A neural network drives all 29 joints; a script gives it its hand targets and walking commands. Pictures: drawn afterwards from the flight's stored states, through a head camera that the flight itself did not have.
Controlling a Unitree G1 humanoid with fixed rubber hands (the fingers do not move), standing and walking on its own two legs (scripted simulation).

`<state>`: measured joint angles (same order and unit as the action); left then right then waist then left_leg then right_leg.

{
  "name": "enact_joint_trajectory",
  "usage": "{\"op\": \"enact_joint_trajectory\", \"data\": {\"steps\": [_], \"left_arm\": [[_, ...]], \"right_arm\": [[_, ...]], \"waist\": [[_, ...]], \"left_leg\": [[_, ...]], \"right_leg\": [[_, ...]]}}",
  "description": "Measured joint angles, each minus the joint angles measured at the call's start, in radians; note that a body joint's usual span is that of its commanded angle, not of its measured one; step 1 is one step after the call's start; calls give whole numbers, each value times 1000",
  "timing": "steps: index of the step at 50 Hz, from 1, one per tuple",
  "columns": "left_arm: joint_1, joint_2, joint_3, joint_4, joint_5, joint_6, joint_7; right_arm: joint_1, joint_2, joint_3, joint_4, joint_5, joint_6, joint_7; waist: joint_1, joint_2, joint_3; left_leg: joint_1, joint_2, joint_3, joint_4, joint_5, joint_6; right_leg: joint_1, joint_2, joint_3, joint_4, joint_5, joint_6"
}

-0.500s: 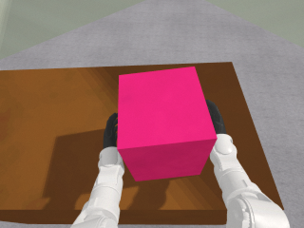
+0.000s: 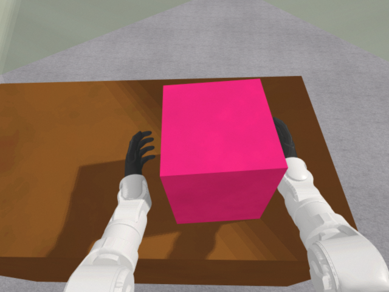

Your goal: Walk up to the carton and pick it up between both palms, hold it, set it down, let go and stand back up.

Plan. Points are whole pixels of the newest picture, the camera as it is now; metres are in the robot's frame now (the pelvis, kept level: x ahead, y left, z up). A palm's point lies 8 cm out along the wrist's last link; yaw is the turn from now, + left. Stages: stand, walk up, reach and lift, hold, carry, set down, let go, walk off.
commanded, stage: set down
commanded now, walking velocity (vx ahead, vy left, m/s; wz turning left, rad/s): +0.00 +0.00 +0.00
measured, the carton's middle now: (215, 157) +0.42 -0.01 +0.00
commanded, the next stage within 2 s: none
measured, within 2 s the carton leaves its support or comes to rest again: neither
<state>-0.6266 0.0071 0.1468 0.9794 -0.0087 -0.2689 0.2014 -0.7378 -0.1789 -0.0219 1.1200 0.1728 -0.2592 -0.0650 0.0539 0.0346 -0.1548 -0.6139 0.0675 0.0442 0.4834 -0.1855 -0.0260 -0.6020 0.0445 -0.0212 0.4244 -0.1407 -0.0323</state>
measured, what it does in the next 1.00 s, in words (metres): stands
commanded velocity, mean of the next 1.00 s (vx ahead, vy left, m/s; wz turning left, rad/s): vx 0.00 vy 0.00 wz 0.00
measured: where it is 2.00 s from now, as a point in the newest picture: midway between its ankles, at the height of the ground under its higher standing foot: outside the picture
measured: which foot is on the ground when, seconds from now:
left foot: down 0.00-1.00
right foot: down 0.00-1.00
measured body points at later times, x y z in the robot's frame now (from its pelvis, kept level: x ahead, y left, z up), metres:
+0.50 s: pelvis -0.01 +0.00 +0.00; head +0.06 +0.01 +0.44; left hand +0.36 +0.18 +0.00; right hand +0.39 -0.20 +0.00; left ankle +0.01 +0.13 -0.73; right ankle +0.02 -0.10 -0.73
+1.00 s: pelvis -0.01 -0.01 +0.00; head +0.06 -0.01 +0.45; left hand +0.29 +0.17 -0.02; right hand +0.32 -0.20 -0.01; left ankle +0.01 +0.13 -0.73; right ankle +0.02 -0.10 -0.73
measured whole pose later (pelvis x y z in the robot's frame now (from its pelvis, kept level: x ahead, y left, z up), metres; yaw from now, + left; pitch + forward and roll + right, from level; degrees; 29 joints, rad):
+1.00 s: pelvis -0.01 -0.01 +0.00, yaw +4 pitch +10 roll +0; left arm -0.17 0.08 0.01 0.61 -0.10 -0.24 0.10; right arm -0.23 -0.25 0.09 0.70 0.28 -0.32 0.03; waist -0.03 0.00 -0.05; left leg -0.47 0.03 -0.02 0.46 -0.17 -0.04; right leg -0.47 0.02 -0.05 0.48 -0.19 -0.05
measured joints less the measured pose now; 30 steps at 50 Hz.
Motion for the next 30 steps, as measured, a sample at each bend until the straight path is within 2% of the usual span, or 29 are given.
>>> {"op": "enact_joint_trajectory", "data": {"steps": [6,17,25,30], "left_arm": [[40,15,-41,-8,-34,31,-18],[161,36,-77,-137,-22,49,-26],[182,67,-107,-190,-60,59,-29],[208,71,-112,-221,-66,62,-53]], "right_arm": [[14,-29,23,5,38,16,19],[109,-54,13,0,78,-18,74],[191,-67,14,-101,96,-11,107],[244,-79,40,-188,94,-16,114]], "waist": [[-10,-4,-11],[-39,-31,20],[-55,-31,30],[-61,-26,37]], "left_leg": [[-3,-3,-17,39,-21,1],[35,-5,-43,72,-41,-5],[10,-9,-53,81,-35,-10],[11,-12,-54,71,-27,-13]], "right_leg": [[9,-2,-13,26,-19,2],[56,-2,-32,55,-45,-3],[26,-5,-39,83,-51,-9],[19,-7,-38,90,-53,-12]]}}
